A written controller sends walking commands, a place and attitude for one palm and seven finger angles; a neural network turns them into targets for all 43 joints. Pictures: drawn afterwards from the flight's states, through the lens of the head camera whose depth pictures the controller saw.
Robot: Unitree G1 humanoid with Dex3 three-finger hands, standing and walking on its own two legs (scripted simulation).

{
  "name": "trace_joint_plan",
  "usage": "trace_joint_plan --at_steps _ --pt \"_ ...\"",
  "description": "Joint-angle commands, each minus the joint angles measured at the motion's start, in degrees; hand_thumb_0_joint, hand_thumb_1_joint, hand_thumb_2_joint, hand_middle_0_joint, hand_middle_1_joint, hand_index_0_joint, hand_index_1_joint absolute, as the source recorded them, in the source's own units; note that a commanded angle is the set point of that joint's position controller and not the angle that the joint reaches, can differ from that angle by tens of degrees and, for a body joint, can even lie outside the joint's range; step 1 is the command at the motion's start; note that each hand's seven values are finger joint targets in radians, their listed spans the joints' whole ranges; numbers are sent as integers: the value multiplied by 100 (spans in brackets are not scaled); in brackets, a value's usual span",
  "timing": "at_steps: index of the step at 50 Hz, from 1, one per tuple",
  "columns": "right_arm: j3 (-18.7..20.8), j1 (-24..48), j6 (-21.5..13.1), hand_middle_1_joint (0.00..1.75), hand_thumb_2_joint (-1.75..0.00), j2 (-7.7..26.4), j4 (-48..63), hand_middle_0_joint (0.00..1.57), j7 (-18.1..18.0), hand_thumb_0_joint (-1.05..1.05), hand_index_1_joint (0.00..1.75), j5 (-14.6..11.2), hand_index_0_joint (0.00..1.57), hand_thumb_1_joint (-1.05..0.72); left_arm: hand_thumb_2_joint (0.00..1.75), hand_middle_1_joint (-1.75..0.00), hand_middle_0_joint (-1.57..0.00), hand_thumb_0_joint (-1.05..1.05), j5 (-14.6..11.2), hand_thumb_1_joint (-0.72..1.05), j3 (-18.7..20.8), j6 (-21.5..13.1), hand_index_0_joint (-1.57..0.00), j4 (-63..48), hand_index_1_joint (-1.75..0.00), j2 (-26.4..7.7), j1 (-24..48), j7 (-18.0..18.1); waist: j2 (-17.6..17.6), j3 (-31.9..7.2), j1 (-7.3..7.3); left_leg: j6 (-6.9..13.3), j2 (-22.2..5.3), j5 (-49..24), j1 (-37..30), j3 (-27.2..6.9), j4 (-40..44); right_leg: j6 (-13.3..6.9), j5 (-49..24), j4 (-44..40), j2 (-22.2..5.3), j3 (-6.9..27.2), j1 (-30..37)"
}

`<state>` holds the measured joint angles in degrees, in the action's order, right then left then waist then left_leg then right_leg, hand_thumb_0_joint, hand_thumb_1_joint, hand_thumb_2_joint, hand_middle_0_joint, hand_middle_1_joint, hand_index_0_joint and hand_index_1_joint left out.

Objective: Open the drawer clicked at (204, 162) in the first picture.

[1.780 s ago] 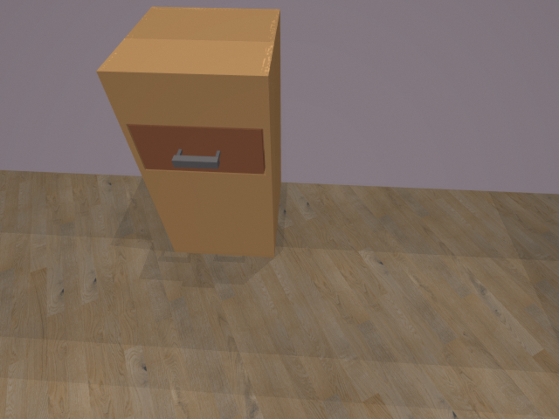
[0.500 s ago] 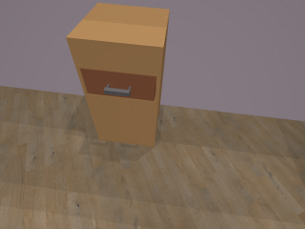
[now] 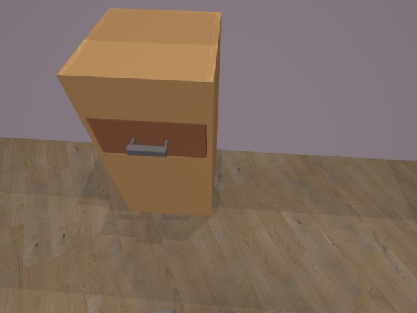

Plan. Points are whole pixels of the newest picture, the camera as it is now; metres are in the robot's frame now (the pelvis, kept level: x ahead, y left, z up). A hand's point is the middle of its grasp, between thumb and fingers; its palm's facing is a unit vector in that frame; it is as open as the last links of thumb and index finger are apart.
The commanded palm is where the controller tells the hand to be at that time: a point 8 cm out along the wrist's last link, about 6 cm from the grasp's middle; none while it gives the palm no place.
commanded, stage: take the last steps up to it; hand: left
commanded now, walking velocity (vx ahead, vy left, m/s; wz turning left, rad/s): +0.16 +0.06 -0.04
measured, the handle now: (148, 146) +0.64 +0.23 -0.18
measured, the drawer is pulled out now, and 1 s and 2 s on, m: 0.00 0.00 0.00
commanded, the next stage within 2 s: come to a stop and stand still in 0.02 s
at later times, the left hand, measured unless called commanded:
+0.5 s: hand (131, 301) +0.17 +0.18 -0.16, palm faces +0.04 -0.97 -0.24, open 7.4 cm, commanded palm none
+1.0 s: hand out of the picture +0.12 +0.19 -0.17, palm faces -0.01 -0.96 -0.29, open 7.4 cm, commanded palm none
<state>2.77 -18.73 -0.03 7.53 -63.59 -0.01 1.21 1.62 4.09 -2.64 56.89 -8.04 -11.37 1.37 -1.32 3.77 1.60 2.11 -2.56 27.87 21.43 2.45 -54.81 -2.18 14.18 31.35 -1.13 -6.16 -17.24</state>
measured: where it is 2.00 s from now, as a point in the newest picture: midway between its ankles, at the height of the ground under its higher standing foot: outside the picture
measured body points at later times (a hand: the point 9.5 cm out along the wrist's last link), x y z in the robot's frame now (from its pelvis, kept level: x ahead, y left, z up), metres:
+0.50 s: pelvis +0.10 +0.00 +0.01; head +0.17 -0.01 +0.45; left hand +0.17 +0.23 -0.15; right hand +0.14 -0.24 -0.16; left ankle +0.08 +0.13 -0.71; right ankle +0.10 -0.10 -0.73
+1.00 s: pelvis +0.07 +0.00 -0.01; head +0.06 -0.03 +0.43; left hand +0.13 +0.24 -0.15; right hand +0.13 -0.23 -0.17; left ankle +0.11 +0.13 -0.73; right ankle +0.06 -0.12 -0.73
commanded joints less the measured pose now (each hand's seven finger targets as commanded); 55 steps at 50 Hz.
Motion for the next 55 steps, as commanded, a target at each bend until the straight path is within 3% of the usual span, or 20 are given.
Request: trace_joint_plan --at_steps 1,3,5,7,9,13,17,20,25,28,32,33,34,36,38,41,43,47,50,55 --pt "-19 -471 -186 30 -90 -45 283 20 29 0 30 -5 20 -90 90 -30 -20 0 1 90 179 -68 -20 -37 -30 -803 -399 -21 576 -230 37 -171 -164 -1000 -677 124 1893 -745 -350 -1422 -1369 1102 -72" --pt "-31 -1060 -266 30 -90 133 27 20 -27 0 30 47 20 -90 90 -30 -20 0 -64 90 161 4 -20 -41 -30 -628 -379 -93 -315 -338 167 -297 23 -1703 -1878 320 2986 -410 458 -494 -756 573 -662" --pt "136 -1512 -297 30 -90 947 52 20 -150 0 30 126 20 -90 90 -30 -20 0 -66 90 40 50 -20 -285 -30 -359 -118 -140 -2309 -210 351 729 -1855 -1730 -2206 -2306 4186 99 1909 1969 88 -65 -1970" --pt "111 -1238 -255 30 -90 984 262 20 -200 0 30 135 20 -90 90 -30 -20 0 -57 90 -1 23 -20 -434 -30 -373 272 -158 -852 -7 297 1132 -1999 -3510 -1835 -2186 3788 103 1814 2432 -195 439 -1924" --pt "-43 -558 -306 30 -90 788 312 20 -265 0 30 126 20 -90 90 -30 -20 0 -118 90 -56 52 -20 -144 -30 -339 152 -113 -825 -182 6 708 -1500 -6435 -1608 -1024 3173 181 1393 1181 -332 455 -772" --pt "14 -111 -129 30 -90 683 496 20 -281 0 30 -125 20 -90 90 -30 -20 0 -94 90 35 66 -20 283 -30 -1018 -821 -26 760 -842 -205 -308 -251 -2989 -950 44 2495 -79 -4257 -413 -892 1082 1178" --pt "131 -241 124 30 -90 604 354 20 -262 0 30 -65 20 -90 90 -30 -20 0 -85 90 112 211 -20 146 -30 -1112 -470 57 1004 -537 -118 -346 -7 -2666 -947 200 1809 -321 -5322 -175 -1063 1058 950" --pt "179 267 227 30 -90 617 585 20 -251 0 30 -87 20 -90 90 -30 -20 0 -42 90 169 283 -20 177 -30 -1166 -597 168 1538 -493 -373 -403 269 299 193 79 783 -899 -7048 -387 -1649 1551 1830" --pt "172 46 261 30 -90 573 540 20 -196 0 30 -85 20 -90 90 -30 -20 0 -71 90 222 353 -20 -91 -30 -1178 108 157 846 -745 -4 -411 112 -1396 -866 -64 2632 -605 -4648 -112 -1326 1199 1306" --pt "258 -26 194 30 -90 1340 678 20 -246 0 30 62 20 -90 90 -30 -20 0 -128 90 75 459 -20 -232 -30 -668 -75 166 -1509 -863 32 900 -2024 -5983 -1591 -1930 3572 243 2178 2110 183 567 -311" --pt "101 569 143 30 -90 1080 860 20 -306 0 30 115 20 -90 90 -30 -20 0 -82 90 89 521 -20 -175 -30 -695 42 69 -1201 -137 -169 989 -1489 -5099 -1014 -1141 3402 167 1810 2704 93 865 -534" --pt "278 1113 -62 30 -90 1588 1119 20 -232 0 30 -46 20 -90 90 -30 -20 0 -219 90 -76 256 -20 39 -30 -931 -590 235 -1375 -1416 -434 574 -1589 -6324 -2039 -888 1844 77 1686 1510 -375 1236 -698" --pt "205 1064 14 30 -90 1089 1442 20 -99 0 30 -59 20 -90 90 -30 -20 0 -149 90 -64 166 -20 -279 -30 -962 -590 209 -287 -1261 -515 261 -922 -4586 -1084 -248 1410 139 -137 39 -294 1096 218" --pt "64 768 44 30 -90 603 1623 20 -35 0 30 -15 20 -90 90 -30 -20 0 -50 90 56 25 -20 -215 -30 -1368 -604 190 1238 -938 -339 -140 106 -175 637 154 440 -577 -3961 -203 -1332 2712 1280" --pt "77 576 -63 30 -90 508 1720 20 -82 0 30 -70 20 -90 90 -30 -20 0 99 90 -80 -40 -20 -353 -30 -1370 -773 195 421 -761 -185 -153 437 292 541 -102 881 -759 -5152 275 -1368 1972 1109" --pt "99 -241 -41 30 -90 830 1355 20 -68 0 30 -62 20 -90 90 -30 -20 0 -28 90 -93 119 -20 -516 -30 -1157 -192 200 913 -980 219 32 -42 -3038 -1165 -298 1986 -151 -2696 925 -390 1182 72" --pt "119 -175 -52 30 -90 1202 1305 20 -115 0 30 -7 20 -90 90 -30 -20 0 -100 90 -153 251 -20 -569 -30 -805 -268 205 -630 -592 80 590 -1034 -4367 -988 -1285 2582 209 611 1317 240 599 -318" --pt "-32 715 14 30 -90 999 1443 20 -116 0 30 -2 20 -90 90 -30 -20 0 -85 90 -259 281 -20 -254 -30 -777 -794 78 -302 400 -393 373 -513 -1364 364 -959 2935 36 765 192 18 1001 92" --pt "-16 322 106 30 -90 718 1386 20 -69 0 30 -27 20 -90 90 -30 -20 0 -56 90 -232 224 -20 -333 -30 -1156 -438 31 1052 355 -9 -74 212 -463 -561 -240 2032 -252 2186 -1263 -684 2121 -1132" --pt "-74 -160 12 30 -90 807 1082 20 -64 0 30 30 20 -90 90 -30 -20 0 -74 90 -224 253 -20 -401 -30 -971 -324 7 283 262 26 31 -44 -435 -631 -676 2939 -73 2084 -911 -223 1427 -1003"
